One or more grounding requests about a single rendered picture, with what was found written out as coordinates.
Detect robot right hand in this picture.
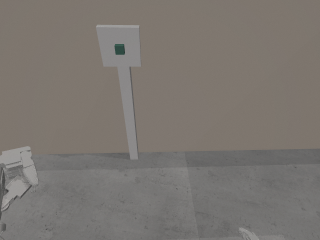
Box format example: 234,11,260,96
238,227,259,240

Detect button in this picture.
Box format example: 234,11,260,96
114,44,125,55

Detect panel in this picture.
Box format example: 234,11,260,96
96,25,141,160

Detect robot left hand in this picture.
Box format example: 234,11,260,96
0,146,39,220

